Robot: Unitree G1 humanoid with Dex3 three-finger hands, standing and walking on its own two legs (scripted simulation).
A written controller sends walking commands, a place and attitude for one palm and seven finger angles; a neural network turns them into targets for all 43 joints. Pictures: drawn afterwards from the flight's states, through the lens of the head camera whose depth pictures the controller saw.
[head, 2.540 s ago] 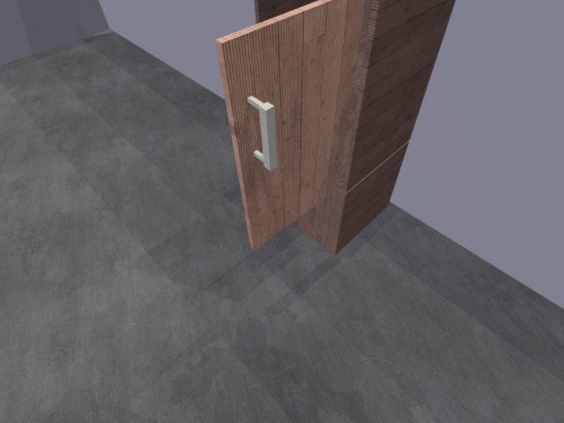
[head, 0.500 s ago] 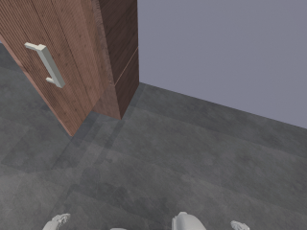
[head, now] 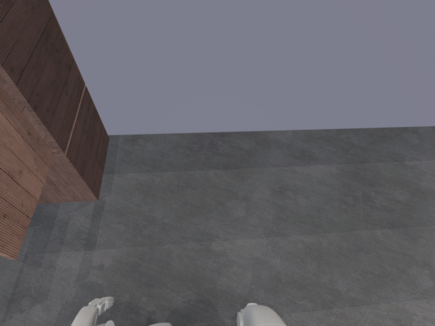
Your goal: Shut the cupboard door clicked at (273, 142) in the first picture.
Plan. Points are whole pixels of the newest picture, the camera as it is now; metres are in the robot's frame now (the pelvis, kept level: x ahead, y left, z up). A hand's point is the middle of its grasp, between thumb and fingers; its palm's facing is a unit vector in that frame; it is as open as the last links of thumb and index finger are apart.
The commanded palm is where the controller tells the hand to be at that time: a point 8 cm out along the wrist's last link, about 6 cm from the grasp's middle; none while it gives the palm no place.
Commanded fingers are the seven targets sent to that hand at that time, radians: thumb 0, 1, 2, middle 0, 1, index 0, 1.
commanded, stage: walk around to get in front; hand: left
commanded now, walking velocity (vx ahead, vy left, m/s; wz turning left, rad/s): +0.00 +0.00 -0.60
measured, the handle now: out of the picture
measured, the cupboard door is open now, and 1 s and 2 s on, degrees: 88 88 88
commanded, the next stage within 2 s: none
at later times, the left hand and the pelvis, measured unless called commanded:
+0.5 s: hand (143, 313) +0.15 +0.15 -0.18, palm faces -0.29 -0.93 -0.22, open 7.4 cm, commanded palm none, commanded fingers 0.00 0.90 0.90 -0.20 -0.30 -0.20 -0.30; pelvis +0.02 -0.02 -0.01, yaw -19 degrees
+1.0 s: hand (189, 284) +0.21 +0.07 -0.17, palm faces -0.57 -0.79 -0.24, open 7.4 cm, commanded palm none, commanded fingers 0.00 0.90 0.90 -0.20 -0.30 -0.20 -0.30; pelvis +0.03 -0.06 +0.00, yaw -37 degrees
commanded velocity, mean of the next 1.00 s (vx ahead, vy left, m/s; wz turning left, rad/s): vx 0.00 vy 0.00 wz -0.60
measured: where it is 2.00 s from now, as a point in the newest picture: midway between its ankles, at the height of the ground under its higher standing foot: outside the picture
